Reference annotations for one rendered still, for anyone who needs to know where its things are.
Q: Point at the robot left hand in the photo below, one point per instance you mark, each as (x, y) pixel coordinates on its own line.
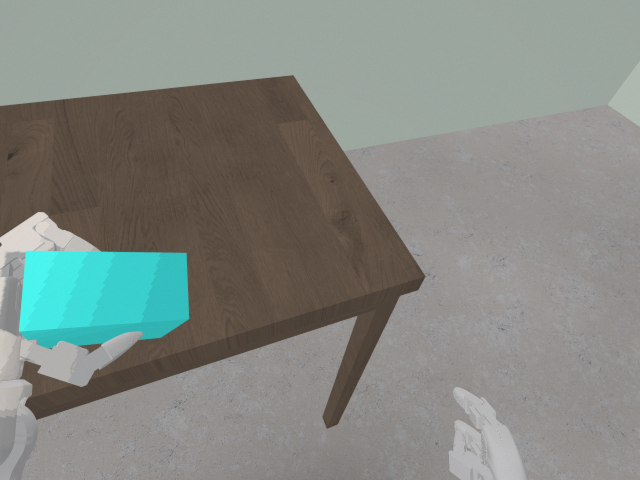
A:
(65, 361)

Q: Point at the robot right hand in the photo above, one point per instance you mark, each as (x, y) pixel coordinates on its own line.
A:
(494, 453)

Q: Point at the left robot forearm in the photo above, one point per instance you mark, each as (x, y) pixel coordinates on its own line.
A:
(18, 428)

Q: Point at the sponge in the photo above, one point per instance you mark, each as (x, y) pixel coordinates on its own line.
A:
(86, 298)

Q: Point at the table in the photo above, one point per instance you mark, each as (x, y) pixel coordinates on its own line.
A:
(281, 233)

